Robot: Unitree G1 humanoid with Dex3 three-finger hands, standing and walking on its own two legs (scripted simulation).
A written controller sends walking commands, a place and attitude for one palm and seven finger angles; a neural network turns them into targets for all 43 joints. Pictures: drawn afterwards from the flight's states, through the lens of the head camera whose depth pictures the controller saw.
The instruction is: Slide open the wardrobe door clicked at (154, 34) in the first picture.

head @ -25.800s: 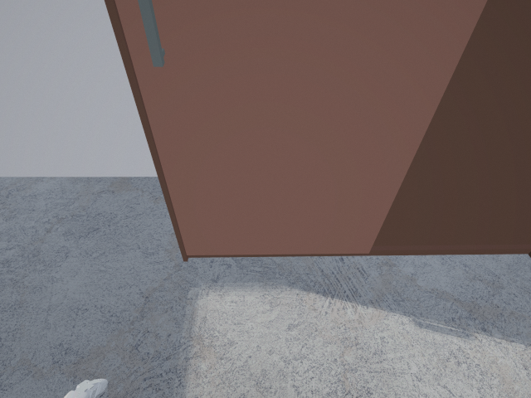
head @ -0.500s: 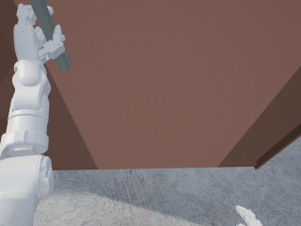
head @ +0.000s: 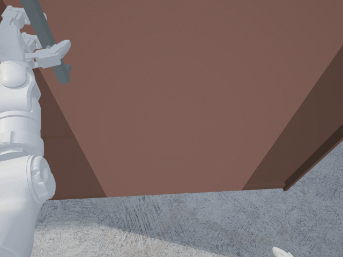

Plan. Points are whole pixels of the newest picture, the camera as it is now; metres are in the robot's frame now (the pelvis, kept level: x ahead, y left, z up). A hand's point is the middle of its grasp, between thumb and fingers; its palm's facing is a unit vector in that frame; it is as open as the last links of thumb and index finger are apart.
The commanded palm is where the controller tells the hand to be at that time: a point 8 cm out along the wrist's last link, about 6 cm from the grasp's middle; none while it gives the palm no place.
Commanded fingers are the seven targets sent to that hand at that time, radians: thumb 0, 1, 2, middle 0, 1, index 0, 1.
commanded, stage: loosen the grip on the handle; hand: left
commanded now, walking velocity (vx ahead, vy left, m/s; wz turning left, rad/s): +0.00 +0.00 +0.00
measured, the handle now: (50, 35) +0.52 +0.27 +0.25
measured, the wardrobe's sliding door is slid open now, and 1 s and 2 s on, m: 0.48 0.48 0.48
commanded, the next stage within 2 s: slip the hand off the handle in 0.36 s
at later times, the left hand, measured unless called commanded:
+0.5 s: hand (55, 54) +0.49 +0.26 +0.22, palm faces +0.34 -0.93 -0.15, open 14.0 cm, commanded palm +0.44 +0.31 +0.22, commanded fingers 0.00 -0.55 0.20 -0.25 -1.15 -0.25 -1.15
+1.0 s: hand (13, 58) +0.46 +0.33 +0.23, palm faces +0.44 -0.88 -0.17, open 14.6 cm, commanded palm +0.42 +0.37 +0.22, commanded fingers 0.00 -0.55 0.20 -0.25 -1.15 -0.25 -1.15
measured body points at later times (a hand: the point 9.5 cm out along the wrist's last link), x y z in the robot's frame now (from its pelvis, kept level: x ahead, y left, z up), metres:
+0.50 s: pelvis +0.02 +0.00 +0.00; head +0.06 +0.00 +0.45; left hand +0.46 +0.31 +0.23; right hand +0.07 -0.26 -0.12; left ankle +0.04 +0.11 -0.74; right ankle +0.04 -0.09 -0.74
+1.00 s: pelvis +0.04 +0.00 +0.00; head +0.06 +0.01 +0.45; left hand +0.43 +0.38 +0.24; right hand +0.13 -0.27 -0.10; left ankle +0.04 +0.11 -0.74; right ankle +0.04 -0.09 -0.74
